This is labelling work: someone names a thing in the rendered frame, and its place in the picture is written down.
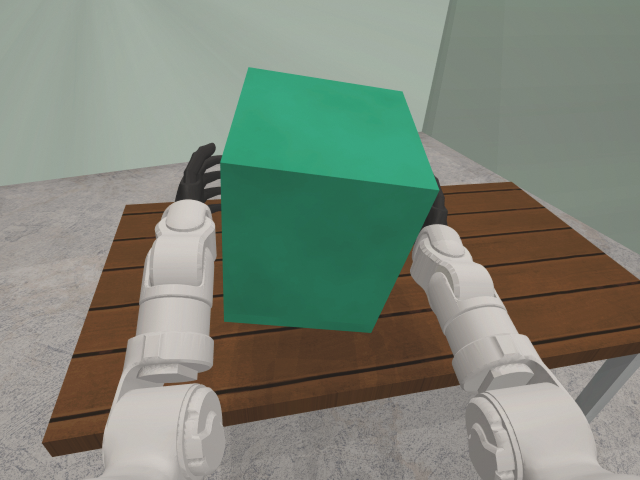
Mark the carton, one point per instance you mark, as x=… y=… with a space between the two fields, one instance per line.
x=325 y=186

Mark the robot left hand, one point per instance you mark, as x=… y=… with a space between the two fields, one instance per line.
x=195 y=179

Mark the robot right hand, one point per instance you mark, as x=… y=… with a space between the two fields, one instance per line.
x=438 y=212

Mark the right robot forearm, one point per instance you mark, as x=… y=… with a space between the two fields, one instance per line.
x=489 y=353

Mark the robot right upper arm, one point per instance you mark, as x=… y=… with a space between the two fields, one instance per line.
x=531 y=432

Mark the table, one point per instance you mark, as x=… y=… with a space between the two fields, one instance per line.
x=573 y=302

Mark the robot left upper arm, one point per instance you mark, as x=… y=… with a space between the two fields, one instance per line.
x=164 y=433

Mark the left robot forearm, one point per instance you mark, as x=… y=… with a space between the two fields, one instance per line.
x=172 y=342

